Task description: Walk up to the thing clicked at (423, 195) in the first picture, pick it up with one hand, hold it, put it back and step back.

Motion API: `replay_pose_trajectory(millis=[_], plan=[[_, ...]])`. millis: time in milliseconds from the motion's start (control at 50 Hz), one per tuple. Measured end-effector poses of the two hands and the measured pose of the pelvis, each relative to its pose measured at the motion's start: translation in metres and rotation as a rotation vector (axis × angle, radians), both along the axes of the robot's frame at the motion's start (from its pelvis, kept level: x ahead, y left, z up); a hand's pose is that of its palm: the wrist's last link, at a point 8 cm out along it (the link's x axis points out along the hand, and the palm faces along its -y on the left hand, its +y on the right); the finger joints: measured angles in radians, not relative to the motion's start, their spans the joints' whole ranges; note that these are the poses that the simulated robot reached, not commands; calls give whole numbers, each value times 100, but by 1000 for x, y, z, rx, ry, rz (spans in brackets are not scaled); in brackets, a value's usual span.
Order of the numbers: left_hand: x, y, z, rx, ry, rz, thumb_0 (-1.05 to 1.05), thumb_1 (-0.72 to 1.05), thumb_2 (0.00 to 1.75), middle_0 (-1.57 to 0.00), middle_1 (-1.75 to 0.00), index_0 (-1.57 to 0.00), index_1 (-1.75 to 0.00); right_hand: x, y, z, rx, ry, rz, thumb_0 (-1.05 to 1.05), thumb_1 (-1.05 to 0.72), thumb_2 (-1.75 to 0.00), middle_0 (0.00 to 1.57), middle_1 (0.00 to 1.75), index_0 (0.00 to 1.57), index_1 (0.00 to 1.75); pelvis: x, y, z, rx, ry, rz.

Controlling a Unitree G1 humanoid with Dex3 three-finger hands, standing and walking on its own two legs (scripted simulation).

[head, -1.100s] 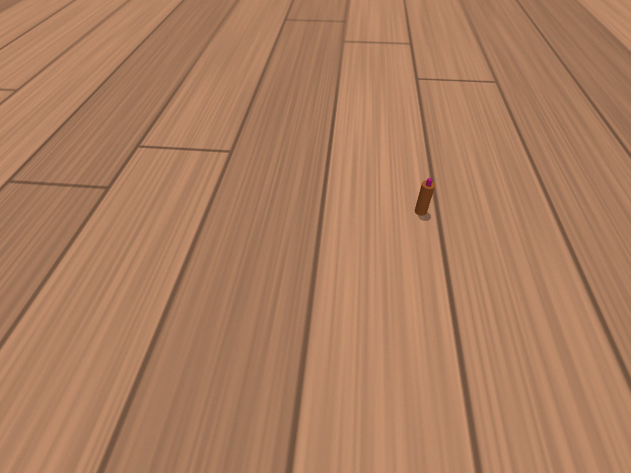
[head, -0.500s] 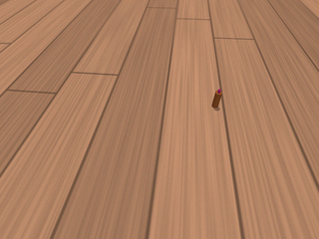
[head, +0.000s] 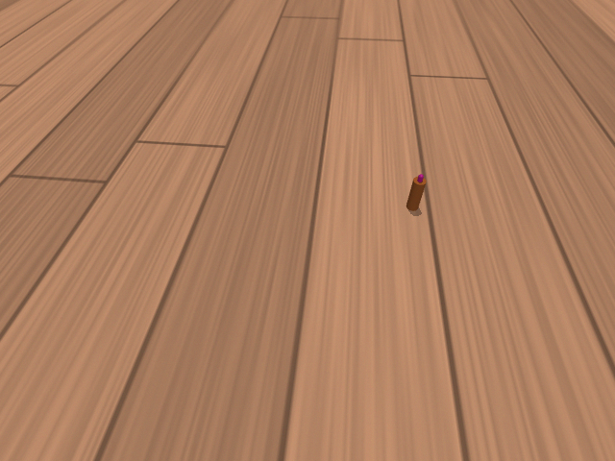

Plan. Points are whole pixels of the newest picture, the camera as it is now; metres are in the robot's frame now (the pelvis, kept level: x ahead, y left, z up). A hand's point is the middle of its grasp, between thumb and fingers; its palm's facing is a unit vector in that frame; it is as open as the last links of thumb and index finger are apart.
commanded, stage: stand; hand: left
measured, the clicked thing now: (416, 191) +1.29 -0.43 -0.68
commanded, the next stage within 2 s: walk up in 0.02 s
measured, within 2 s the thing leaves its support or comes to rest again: neither
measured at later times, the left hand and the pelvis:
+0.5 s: hand (219, 416) +0.20 +0.16 -0.15, palm faces -0.20 -0.90 -0.39, open 7.4 cm; pelvis +0.10 -0.10 -0.02, yaw -14 degrees
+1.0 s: hand (311, 250) +0.52 +0.03 -0.14, palm faces -0.47 -0.80 -0.37, open 7.4 cm; pelvis +0.30 -0.18 -0.02, yaw -24 degrees
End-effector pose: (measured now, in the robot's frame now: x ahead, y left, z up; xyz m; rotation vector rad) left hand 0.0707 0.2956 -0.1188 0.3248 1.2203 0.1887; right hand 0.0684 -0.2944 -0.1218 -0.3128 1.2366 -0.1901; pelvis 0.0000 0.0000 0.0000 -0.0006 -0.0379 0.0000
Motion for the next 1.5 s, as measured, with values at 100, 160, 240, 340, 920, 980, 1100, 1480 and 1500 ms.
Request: replay_pose_trajectory(millis=[100, 160, 240, 340, 920, 980, 1100, 1480, 1500], plan=[[5, 4, 0, -13, 21, -40, 1, 90, 90, -20, -30, -21, -30, -2, -12, 3, -5, -83, -36, 0, -91, -90, 20, 30, 21, 30, 3, -2, -5, 10, 13, -62], [21, 5, 4, 2, 39, -87, 1, 90, 90, -20, -30, -21, -30, -13, -33, 8, -37, -123, -81, 0, -90, -90, 20, 30, 21, 30, 9, -11, -7, 23, 14, -100], [53, -4, 15, 16, 13, -137, 1, 91, 90, -20, -30, -21, -30, -28, -71, 10, -79, -94, -125, 0, -90, -90, 21, 30, 21, 30, 25, -30, -9, 25, 1, -149], [101, -31, 15, 75, -28, -200, 1, 91, 90, -20, -30, -20, -30, -26, -127, -8, -109, -78, -182, 1, -90, -90, 20, 30, 21, 30, 55, -69, -29, 27, -11, -206], [408, -188, 4, -29, -119, -501, 1, 91, 90, -20, -30, -21, -30, 100, -168, 23, -100, -81, -378, 0, -91, -90, 20, 30, 21, 30, 272, -152, -15, 20, -7, -401], [451, -215, 16, -19, -152, -546, 1, 91, 90, -20, -30, -20, -30, 100, -181, 18, -85, -38, -407, 0, -90, -90, 20, 30, 21, 30, 294, -168, -14, 20, -3, -415], [521, -268, 23, 31, -254, -576, 1, 91, 90, -20, -30, -21, -30, 124, -224, -16, -54, 13, -454, 1, -90, -90, 20, 30, 21, 30, 339, -218, -34, 4, -12, -433], [582, -273, -11, 17, -34, -470, 1, 90, 90, -20, -30, -21, -30, 357, -293, 9, -85, -118, -346, 1, -91, -90, 20, 30, 21, 30, 496, -262, -28, -23, 13, -465], [591, -271, -16, 20, -19, -467, 1, 90, 90, -20, -30, -21, -30, 368, -294, 10, -100, -134, -346, 1, -91, -90, 20, 30, 21, 30, 505, -261, -31, -10, 4, -472]])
